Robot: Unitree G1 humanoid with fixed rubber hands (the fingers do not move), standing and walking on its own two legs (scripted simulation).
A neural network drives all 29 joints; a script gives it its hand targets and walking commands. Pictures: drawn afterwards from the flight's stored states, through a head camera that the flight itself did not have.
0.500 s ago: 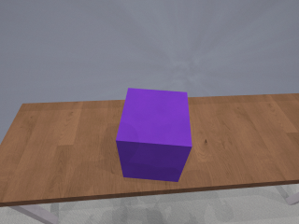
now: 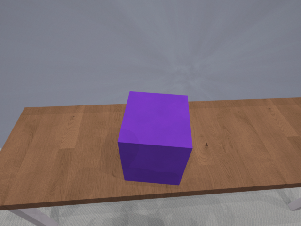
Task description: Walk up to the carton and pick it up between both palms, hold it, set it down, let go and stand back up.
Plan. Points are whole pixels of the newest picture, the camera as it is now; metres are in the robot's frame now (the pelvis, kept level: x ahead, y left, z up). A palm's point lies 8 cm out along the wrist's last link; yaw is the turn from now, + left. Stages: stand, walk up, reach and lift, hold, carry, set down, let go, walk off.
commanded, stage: stand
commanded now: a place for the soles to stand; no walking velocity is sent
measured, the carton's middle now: (154, 139) +0.42 +0.01 -0.06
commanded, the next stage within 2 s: reach and lift in 0.14 s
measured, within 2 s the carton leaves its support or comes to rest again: neither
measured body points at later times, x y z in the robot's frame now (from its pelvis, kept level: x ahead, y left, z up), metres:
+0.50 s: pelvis +0.01 +0.00 -0.01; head +0.06 +0.02 +0.44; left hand +0.21 +0.29 -0.10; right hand +0.17 -0.30 -0.10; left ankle +0.02 +0.12 -0.74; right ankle +0.01 -0.12 -0.74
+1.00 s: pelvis -0.03 +0.00 +0.00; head -0.03 +0.02 +0.44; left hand +0.14 +0.26 -0.08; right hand +0.13 -0.25 -0.08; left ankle +0.02 +0.12 -0.74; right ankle +0.01 -0.12 -0.74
